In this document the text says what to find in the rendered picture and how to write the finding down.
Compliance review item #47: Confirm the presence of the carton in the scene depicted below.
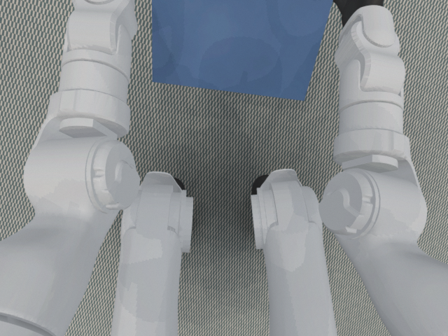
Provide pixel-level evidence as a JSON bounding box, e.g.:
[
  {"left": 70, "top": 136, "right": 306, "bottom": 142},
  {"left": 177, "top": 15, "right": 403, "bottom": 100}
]
[{"left": 152, "top": 0, "right": 333, "bottom": 101}]

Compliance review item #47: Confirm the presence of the robot left shin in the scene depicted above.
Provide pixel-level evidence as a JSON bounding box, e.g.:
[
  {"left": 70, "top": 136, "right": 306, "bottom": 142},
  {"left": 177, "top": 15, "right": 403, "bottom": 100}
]
[{"left": 120, "top": 171, "right": 182, "bottom": 242}]

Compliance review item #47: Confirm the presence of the left robot forearm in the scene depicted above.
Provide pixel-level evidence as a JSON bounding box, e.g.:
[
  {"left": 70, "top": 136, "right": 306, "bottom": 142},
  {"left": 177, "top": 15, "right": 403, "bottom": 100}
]
[{"left": 23, "top": 0, "right": 138, "bottom": 192}]

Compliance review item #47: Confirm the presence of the robot left upper arm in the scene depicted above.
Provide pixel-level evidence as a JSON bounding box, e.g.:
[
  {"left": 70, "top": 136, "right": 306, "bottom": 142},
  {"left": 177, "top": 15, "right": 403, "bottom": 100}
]
[{"left": 0, "top": 136, "right": 140, "bottom": 336}]

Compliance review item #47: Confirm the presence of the robot right upper arm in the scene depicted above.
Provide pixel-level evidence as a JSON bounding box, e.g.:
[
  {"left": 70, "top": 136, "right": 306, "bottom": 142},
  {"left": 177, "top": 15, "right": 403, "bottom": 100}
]
[{"left": 318, "top": 168, "right": 448, "bottom": 336}]

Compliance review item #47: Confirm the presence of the right robot forearm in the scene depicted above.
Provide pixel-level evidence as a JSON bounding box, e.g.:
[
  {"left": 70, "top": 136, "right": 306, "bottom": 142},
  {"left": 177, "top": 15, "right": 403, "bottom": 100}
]
[{"left": 333, "top": 5, "right": 421, "bottom": 191}]

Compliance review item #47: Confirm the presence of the right robot hand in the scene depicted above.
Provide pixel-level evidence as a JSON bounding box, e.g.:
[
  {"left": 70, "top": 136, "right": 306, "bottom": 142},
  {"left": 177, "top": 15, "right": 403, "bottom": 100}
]
[{"left": 333, "top": 0, "right": 384, "bottom": 27}]

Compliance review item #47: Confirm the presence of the robot left thigh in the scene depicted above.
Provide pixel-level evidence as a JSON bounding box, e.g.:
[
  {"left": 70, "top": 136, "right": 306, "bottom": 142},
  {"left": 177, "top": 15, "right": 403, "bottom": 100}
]
[{"left": 111, "top": 184, "right": 193, "bottom": 336}]

